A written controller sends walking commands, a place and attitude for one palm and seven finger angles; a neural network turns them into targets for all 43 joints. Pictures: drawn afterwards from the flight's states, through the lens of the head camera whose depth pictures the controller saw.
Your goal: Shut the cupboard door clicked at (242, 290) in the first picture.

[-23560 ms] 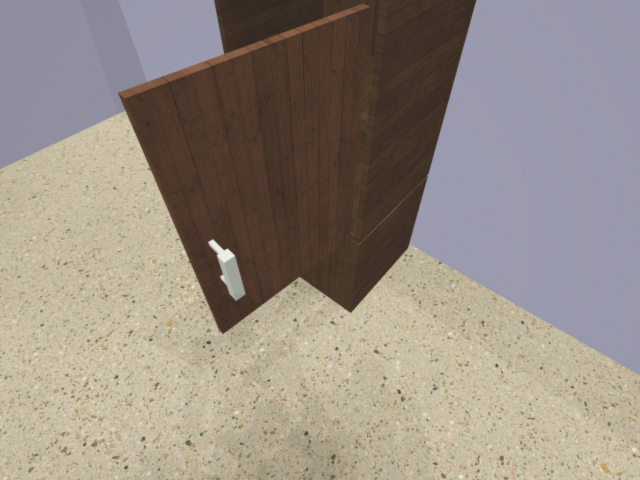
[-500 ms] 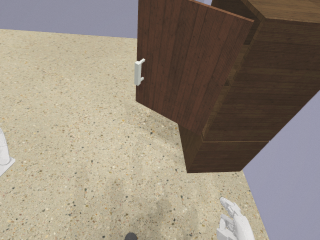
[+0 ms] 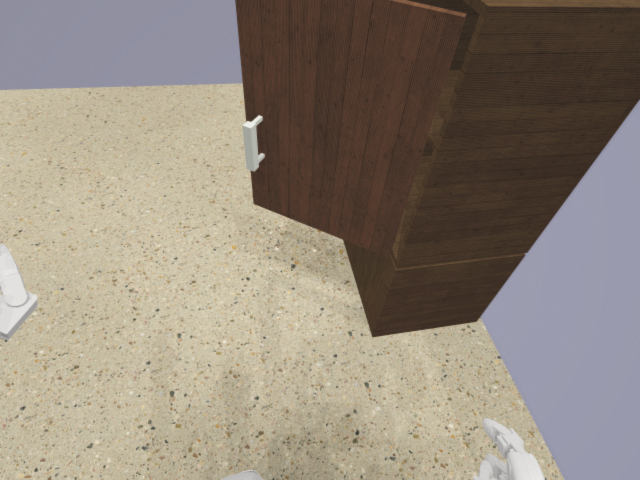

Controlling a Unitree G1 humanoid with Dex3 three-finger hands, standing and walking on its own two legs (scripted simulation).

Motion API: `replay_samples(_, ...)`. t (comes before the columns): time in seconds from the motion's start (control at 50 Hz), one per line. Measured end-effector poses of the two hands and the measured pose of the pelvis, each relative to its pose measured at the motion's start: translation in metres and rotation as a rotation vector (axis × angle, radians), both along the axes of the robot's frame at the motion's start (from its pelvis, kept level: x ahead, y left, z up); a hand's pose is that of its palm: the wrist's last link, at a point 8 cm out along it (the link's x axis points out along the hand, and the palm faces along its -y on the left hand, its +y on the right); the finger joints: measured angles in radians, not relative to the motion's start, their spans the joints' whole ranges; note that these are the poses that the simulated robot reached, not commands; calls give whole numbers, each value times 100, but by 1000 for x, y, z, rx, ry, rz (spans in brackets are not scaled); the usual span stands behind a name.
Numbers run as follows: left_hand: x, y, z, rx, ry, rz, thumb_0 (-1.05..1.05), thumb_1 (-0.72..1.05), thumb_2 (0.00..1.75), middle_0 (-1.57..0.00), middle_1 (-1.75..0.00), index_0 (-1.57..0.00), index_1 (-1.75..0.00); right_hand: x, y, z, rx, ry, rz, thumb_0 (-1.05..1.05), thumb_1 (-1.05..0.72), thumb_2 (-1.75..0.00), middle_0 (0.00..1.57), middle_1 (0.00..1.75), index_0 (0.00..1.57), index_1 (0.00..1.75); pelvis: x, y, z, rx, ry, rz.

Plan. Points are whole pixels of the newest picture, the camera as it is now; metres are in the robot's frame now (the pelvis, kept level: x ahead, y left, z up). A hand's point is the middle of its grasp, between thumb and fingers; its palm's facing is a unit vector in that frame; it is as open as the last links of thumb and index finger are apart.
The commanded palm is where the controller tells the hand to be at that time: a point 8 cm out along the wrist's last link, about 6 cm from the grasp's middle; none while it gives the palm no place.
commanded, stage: stop stepping back and stand still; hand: left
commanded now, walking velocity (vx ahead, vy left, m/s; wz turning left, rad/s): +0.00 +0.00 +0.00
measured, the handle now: (255, 143) +0.85 +0.15 -0.08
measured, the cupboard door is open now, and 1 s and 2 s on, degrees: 53 53 53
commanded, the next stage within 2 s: let the arm hang, fingers relaxed in 0.10 s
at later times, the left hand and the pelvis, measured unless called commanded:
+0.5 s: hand out of the picture +0.10 +0.16 -0.15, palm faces +0.15 -0.98 -0.13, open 6.9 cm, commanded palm none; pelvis +0.02 -0.01 +0.01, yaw +2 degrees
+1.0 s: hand out of the picture -0.01 +0.18 -0.15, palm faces +0.04 -0.98 -0.19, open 7.3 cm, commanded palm none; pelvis +0.02 +0.01 +0.03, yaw +0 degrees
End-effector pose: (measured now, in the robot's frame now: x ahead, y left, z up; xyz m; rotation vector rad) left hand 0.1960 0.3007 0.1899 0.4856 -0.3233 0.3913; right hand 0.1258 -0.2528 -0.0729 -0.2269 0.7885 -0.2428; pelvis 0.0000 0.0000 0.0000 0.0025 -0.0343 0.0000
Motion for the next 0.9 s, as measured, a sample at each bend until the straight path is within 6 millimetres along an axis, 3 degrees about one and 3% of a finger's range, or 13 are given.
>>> replay_samples(0.12,-16,-25,37,191,33,-138,1,89,90,-21,-30,-21,-30,17,35,16,92,-51,55,1,-91,-89,20,30,20,30,5,-7,14,-5,35,-21)
replay_samples(0.18,-28,-19,48,251,54,-68,1,89,90,-21,-30,-22,-30,27,41,10,122,-52,86,1,-90,-89,20,30,20,30,12,-11,15,-2,44,-10)
replay_samples(0.22,-31,-9,41,237,100,9,1,89,90,-21,-30,-22,-30,34,40,1,141,-41,118,1,-90,-89,20,30,20,30,16,-10,15,-19,44,2)
replay_samples(0.26,-25,4,0,132,264,83,0,89,90,-21,-30,-21,-30,41,35,-14,157,-16,162,1,-90,-89,20,30,20,30,19,-6,13,-27,47,8)
replay_samples(0.32,-23,8,-99,-120,594,166,0,90,90,-19,-30,-20,-30,46,23,-33,148,33,156,1,-90,-89,20,30,21,30,22,-1,9,-24,41,16)
replay_samples(0.4,-55,-40,-229,-399,1033,129,0,91,90,-19,-30,-19,-30,31,11,-34,101,126,125,1,-91,-89,20,30,20,30,24,-3,7,-5,16,25)
replay_samples(0.46,-97,-92,-295,-569,1295,49,1,91,90,-19,-30,-19,-30,6,4,-24,51,221,102,1,-91,-89,20,30,20,30,25,-8,9,4,2,29)
replay_samples(0.48,-105,-97,-305,-636,1302,87,-1,95,90,-19,-30,-20,-30,-3,1,-21,34,259,95,1,-91,-89,20,30,20,30,24,-10,10,0,2,36)
replay_samples(0.58,-142,-88,-325,-661,1444,134,-6,104,90,-21,-30,-21,-30,-50,-6,-14,-12,451,52,1,-91,-89,20,30,20,30,23,-15,19,-25,18,49)
replay_samples(0.72,-202,-72,-312,-623,1664,223,-2,96,90,-20,-30,-20,-30,-91,11,-31,63,564,-15,1,-91,-89,19,30,20,30,25,-2,26,-31,17,28)
replay_samples(0.8,-217,-64,-304,-602,1707,269,-1,94,90,-20,-30,-20,-30,-103,32,-42,127,586,-26,1,-91,-89,19,30,20,30,26,4,28,-24,3,15)
replay_samples(0.9,-218,-63,-302,-592,1710,276,0,92,90,-19,-30,-20,-30,-116,52,-49,178,614,-34,1,-92,-89,20,30,20,30,26,8,29,-17,-9,4)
